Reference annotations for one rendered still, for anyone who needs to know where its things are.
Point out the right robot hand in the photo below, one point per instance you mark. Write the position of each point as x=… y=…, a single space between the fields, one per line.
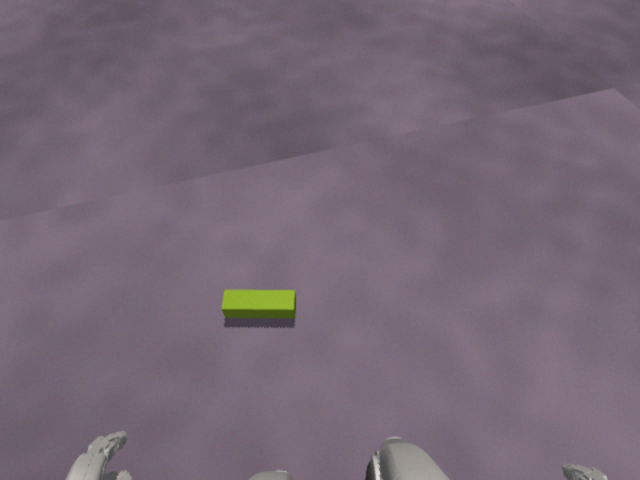
x=577 y=472

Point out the carton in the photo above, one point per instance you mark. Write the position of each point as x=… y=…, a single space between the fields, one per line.
x=259 y=304

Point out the left robot hand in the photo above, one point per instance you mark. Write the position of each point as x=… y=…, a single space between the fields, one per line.
x=92 y=465

